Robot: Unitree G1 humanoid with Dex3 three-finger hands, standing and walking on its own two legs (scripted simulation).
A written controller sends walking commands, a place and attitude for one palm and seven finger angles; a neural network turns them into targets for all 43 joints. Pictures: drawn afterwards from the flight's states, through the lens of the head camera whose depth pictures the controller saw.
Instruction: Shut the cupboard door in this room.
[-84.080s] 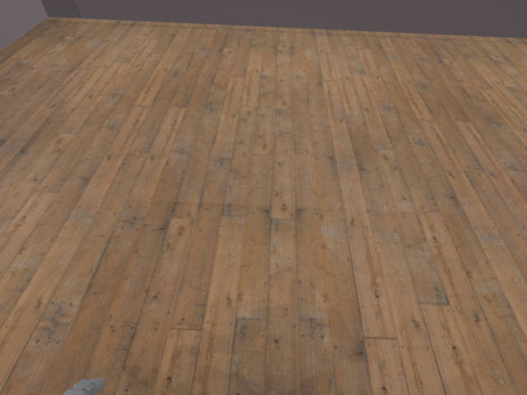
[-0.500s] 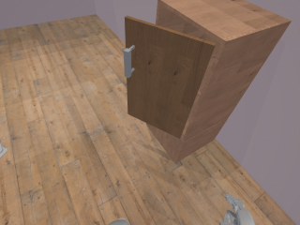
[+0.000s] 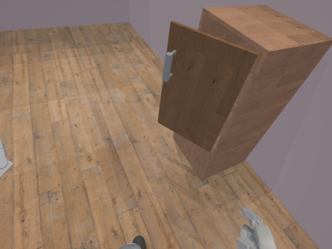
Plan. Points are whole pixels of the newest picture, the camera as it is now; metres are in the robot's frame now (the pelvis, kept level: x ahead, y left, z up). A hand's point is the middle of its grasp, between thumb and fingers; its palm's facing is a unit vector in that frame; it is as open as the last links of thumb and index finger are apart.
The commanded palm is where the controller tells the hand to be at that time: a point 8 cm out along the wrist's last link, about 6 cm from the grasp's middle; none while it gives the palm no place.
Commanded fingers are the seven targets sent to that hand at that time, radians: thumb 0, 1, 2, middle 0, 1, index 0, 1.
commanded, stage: stop stepping back and stand still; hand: left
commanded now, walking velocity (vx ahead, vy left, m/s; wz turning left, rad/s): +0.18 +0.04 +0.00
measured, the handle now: (169, 65) +0.84 +0.04 +0.00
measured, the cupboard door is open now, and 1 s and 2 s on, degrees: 30 30 30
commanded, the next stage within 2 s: none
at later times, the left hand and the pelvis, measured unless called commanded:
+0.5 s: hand out of the picture +0.06 +0.38 +0.21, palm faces +0.58 -0.77 -0.26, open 7.4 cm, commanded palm +0.00 +0.40 +0.19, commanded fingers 0.00 0.90 0.90 -0.20 -0.30 -0.20 -0.30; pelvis -0.15 +0.10 -0.02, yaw -1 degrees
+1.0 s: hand out of the picture +0.02 +0.38 +0.19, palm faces +0.46 -0.82 -0.35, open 7.4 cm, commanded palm -0.03 +0.41 +0.19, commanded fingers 0.00 0.90 0.90 -0.20 -0.30 -0.20 -0.30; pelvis -0.20 +0.13 +0.01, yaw -6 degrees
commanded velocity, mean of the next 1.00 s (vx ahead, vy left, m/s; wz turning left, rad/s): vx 0.23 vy -0.07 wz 0.00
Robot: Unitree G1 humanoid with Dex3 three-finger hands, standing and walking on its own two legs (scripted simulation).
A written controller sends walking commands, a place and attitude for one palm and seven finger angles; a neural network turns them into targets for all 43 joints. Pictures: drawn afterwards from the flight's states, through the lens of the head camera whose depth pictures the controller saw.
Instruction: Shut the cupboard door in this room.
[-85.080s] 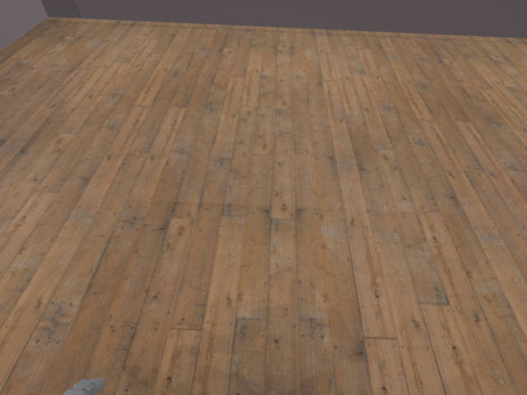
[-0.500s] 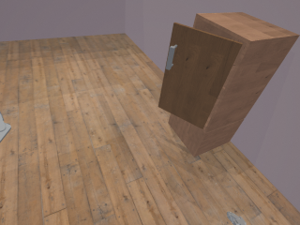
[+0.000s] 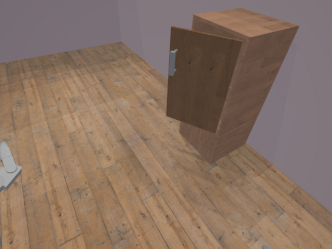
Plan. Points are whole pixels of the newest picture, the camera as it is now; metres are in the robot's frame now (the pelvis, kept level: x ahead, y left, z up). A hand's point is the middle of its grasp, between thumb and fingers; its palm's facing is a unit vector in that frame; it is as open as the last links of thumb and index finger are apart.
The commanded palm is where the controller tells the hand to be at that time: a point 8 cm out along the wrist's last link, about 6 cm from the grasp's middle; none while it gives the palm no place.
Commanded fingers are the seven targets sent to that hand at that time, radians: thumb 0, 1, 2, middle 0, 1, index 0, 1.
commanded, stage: stop stepping back and stand still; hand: left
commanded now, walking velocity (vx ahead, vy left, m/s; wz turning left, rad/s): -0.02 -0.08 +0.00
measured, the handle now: (173, 62) +1.05 +0.02 -0.01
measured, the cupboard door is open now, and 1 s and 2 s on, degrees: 30 30 30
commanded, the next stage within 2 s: let the arm hang, fingers relaxed in 1.20 s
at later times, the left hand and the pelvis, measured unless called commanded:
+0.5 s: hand (34, 156) +0.24 +0.28 +0.16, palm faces +0.45 -0.77 -0.46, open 7.4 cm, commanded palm +0.18 +0.31 +0.19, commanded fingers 0.00 0.90 0.90 -0.20 -0.30 -0.20 -0.30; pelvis +0.03 +0.01 +0.00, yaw +0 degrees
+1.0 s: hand (7, 169) +0.21 +0.31 +0.16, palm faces +0.44 -0.80 -0.41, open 7.4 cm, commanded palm +0.15 +0.34 +0.19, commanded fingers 0.00 0.90 0.90 -0.20 -0.30 -0.20 -0.30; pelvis +0.01 +0.04 +0.01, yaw +0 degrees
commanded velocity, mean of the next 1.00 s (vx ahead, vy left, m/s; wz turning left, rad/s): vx -0.02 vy -0.02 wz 0.00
